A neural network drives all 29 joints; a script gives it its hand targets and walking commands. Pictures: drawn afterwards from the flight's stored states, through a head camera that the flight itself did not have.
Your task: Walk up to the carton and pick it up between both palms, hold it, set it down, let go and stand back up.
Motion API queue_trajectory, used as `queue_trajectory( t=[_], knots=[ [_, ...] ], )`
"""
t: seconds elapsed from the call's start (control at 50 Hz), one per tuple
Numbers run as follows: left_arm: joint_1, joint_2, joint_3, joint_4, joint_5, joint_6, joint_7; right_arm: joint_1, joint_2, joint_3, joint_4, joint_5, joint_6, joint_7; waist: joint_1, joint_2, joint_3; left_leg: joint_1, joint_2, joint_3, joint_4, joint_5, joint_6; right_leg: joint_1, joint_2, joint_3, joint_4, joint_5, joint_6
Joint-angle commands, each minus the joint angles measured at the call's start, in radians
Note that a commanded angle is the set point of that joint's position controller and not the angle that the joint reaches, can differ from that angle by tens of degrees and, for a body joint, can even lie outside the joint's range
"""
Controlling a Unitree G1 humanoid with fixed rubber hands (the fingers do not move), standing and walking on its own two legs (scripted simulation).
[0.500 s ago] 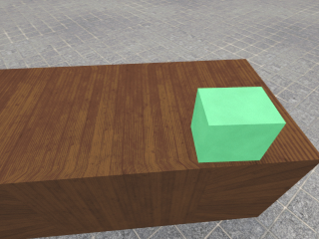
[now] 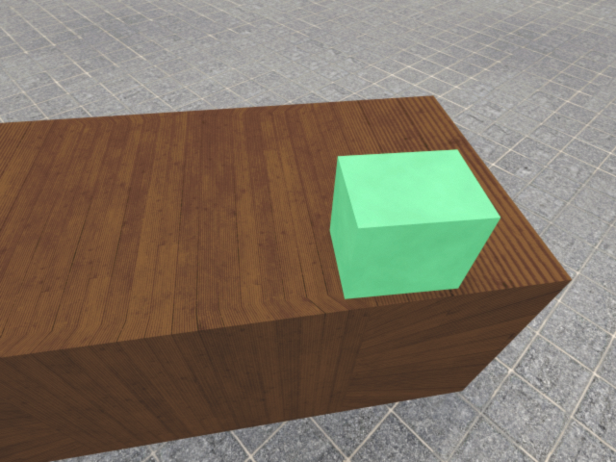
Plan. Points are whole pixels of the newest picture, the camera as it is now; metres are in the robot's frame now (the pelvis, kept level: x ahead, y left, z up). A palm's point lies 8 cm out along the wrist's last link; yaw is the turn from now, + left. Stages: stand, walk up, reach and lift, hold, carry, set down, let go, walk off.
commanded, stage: walk up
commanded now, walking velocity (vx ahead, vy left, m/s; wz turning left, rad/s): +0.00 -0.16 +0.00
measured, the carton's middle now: (400, 225) +0.54 -0.16 -0.04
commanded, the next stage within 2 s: none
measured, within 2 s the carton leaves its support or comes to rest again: neither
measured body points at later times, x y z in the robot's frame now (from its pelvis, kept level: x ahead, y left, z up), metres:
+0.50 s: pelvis +0.01 -0.08 +0.00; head +0.02 -0.08 +0.45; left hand +0.04 +0.14 -0.16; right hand -0.02 -0.29 -0.16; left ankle -0.02 +0.03 -0.74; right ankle +0.02 -0.19 -0.74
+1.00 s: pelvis +0.02 -0.08 +0.00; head +0.03 -0.07 +0.45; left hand +0.00 +0.13 -0.16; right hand +0.00 -0.28 -0.16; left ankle -0.02 +0.03 -0.74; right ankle +0.02 -0.19 -0.74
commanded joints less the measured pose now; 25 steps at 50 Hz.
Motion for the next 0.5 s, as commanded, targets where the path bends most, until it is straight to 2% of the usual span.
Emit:
queue_trajectory(
  t=[0.0,0.02,0.04,0.06,0.08,0.1,0.12,0.14,0.16,0.18,0.2,0.22,0.24,0.28,0.34,0.36,0.38,0.4,0.42,0.44,0.46,0.48],
  knots=[
    [0.012,0.000,-0.005,-0.078,-0.010,0.007,-0.005,0.048,-0.187,-0.037,-0.040,-0.007,-0.011,0.001,-0.002,0.240,-0.002,0.003,0.250,-0.200,-0.171,0.141,0.163,-0.035,-0.020,-0.030,-0.099,-0.003,0.024],
    [0.003,0.006,-0.006,-0.091,-0.012,0.009,-0.007,0.046,-0.204,-0.043,-0.043,-0.008,-0.010,0.003,-0.006,0.251,-0.002,-0.008,0.252,-0.199,-0.174,0.122,0.161,-0.016,-0.023,-0.040,-0.139,-0.001,0.023],
    [0.034,-0.068,-0.033,-0.094,-0.032,-0.015,-0.014,0.049,-0.076,-0.001,0.006,0.025,-0.002,0.011,0.050,0.341,-0.072,-0.065,0.063,-0.074,-0.150,-0.001,0.142,0.171,-0.003,-0.032,-0.311,-0.002,-0.008],
    [0.083,-0.040,-0.025,-0.070,-0.032,-0.025,-0.010,0.026,-0.104,-0.010,-0.004,0.025,0.007,0.016,0.059,0.324,-0.066,-0.080,0.036,-0.033,-0.117,-0.061,0.123,0.238,0.062,-0.133,-0.390,0.084,-0.010],
    [0.164,-0.004,-0.015,-0.030,-0.026,-0.031,0.000,-0.006,-0.145,-0.018,-0.018,0.018,0.008,0.023,0.090,0.267,-0.060,-0.109,0.046,-0.037,-0.069,-0.070,0.114,0.321,0.072,-0.158,-0.485,0.159,-0.016],
    [0.210,0.033,-0.010,-0.007,-0.013,-0.040,0.010,0.011,-0.146,-0.020,-0.020,0.006,0.008,0.030,0.099,0.152,-0.043,-0.167,0.048,-0.042,-0.011,-0.109,0.087,0.387,0.046,-0.121,-0.579,0.193,-0.009],
    [0.226,0.061,-0.014,-0.007,0.002,-0.056,0.016,0.057,-0.096,-0.009,-0.016,-0.003,0.010,0.039,0.083,-0.029,-0.021,-0.229,0.024,-0.027,0.091,-0.178,0.042,0.407,-0.104,0.055,-0.679,0.168,-0.007],
    [0.156,0.139,-0.020,-0.060,-0.005,-0.065,0.021,0.109,-0.008,0.013,-0.035,0.018,0.017,0.036,0.030,-0.265,-0.004,-0.246,-0.041,-0.007,0.166,-0.334,-0.006,0.282,-0.338,0.321,-0.796,0.186,-0.060],
    [0.090,0.141,-0.022,-0.067,-0.010,-0.062,0.019,0.099,-0.050,0.002,-0.023,0.027,0.035,0.030,0.048,-0.315,0.014,-0.115,-0.010,-0.073,0.255,-0.347,0.000,0.094,-0.336,0.328,-0.842,-0.070,-0.143],
    [0.013,0.084,-0.035,-0.087,-0.005,-0.066,0.009,0.078,-0.076,-0.002,-0.016,0.032,0.043,0.037,0.024,-0.250,0.076,-0.103,-0.016,-0.083,0.296,-0.283,0.003,0.059,-0.269,0.294,-0.866,-0.157,-0.146],
    [-0.031,0.064,-0.044,-0.098,-0.010,-0.073,0.006,0.081,-0.055,0.003,-0.005,0.031,0.044,0.045,0.003,-0.207,0.088,-0.104,-0.022,-0.083,0.324,-0.225,0.006,0.066,-0.213,0.217,-0.850,-0.099,-0.137],
    [-0.045,0.059,-0.047,-0.101,-0.012,-0.078,0.007,0.100,-0.047,0.004,0.010,0.028,0.040,0.049,-0.012,-0.197,0.063,-0.095,-0.025,-0.078,0.336,-0.193,0.008,0.100,-0.179,0.160,-0.830,-0.004,-0.134],
    [-0.029,0.042,-0.051,-0.094,-0.017,-0.083,0.013,0.114,-0.055,0.003,0.020,0.022,0.035,0.052,-0.014,-0.171,0.038,-0.088,-0.023,-0.075,0.336,-0.177,0.007,0.141,-0.168,0.126,-0.807,0.080,-0.146],
    [0.021,0.005,-0.060,-0.070,-0.022,-0.090,0.015,0.117,-0.046,0.008,0.031,0.021,0.025,0.046,-0.003,-0.115,-0.004,-0.075,-0.026,-0.071,0.307,-0.184,0.001,0.212,-0.176,0.115,-0.760,0.208,-0.180],
    [0.059,0.005,-0.065,-0.042,-0.018,-0.088,0.021,0.070,-0.040,0.019,0.019,0.033,0.014,0.033,0.025,-0.133,-0.012,-0.045,-0.029,-0.064,0.139,-0.187,0.002,0.265,-0.185,0.133,-0.718,0.231,-0.214],
    [0.061,0.012,-0.063,-0.036,-0.018,-0.083,0.023,0.076,-0.037,0.023,0.023,0.035,0.010,0.029,0.022,-0.128,-0.014,-0.013,-0.030,-0.058,0.049,-0.141,0.007,0.272,-0.185,0.141,-0.701,0.242,-0.214],
    [0.062,0.020,-0.059,-0.030,-0.024,-0.078,0.022,0.095,-0.028,0.030,0.031,0.035,0.004,0.025,0.007,-0.100,-0.014,0.050,-0.024,-0.057,-0.087,0.000,0.012,0.259,-0.181,0.138,-0.684,0.255,-0.194],
    [0.073,0.022,-0.056,-0.025,-0.031,-0.075,0.020,0.106,-0.040,0.030,0.040,0.031,-0.003,0.023,0.012,-0.066,-0.022,0.119,-0.003,-0.088,-0.133,0.103,0.015,0.235,-0.166,0.136,-0.671,0.250,-0.164],
    [0.092,0.015,-0.055,-0.025,-0.034,-0.076,0.016,0.109,-0.067,0.029,0.038,0.021,-0.014,0.022,0.032,-0.025,-0.031,0.164,0.048,-0.147,-0.147,0.141,0.023,0.206,-0.137,0.121,-0.648,0.234,-0.140],
    [0.121,-0.033,-0.060,-0.022,-0.040,-0.077,0.011,0.064,-0.089,0.027,0.047,0.034,-0.018,0.026,0.087,0.096,0.018,0.075,0.049,-0.151,-0.111,0.171,0.034,0.234,-0.067,0.059,-0.677,0.232,-0.128],
    [0.117,-0.037,-0.064,-0.007,-0.037,-0.077,0.013,0.038,-0.053,0.035,0.047,0.036,-0.022,0.033,0.072,0.144,0.035,0.020,0.037,-0.146,-0.133,0.127,0.032,0.291,-0.063,0.047,-0.663,0.254,-0.120],
    [0.115,-0.013,-0.057,0.003,-0.034,-0.076,0.016,0.040,-0.024,0.042,0.046,0.033,-0.028,0.035,0.063,0.130,0.033,0.023,0.034,-0.140,-0.152,0.120,0.025,0.316,-0.065,0.046,-0.642,0.279,-0.121]
  ],
)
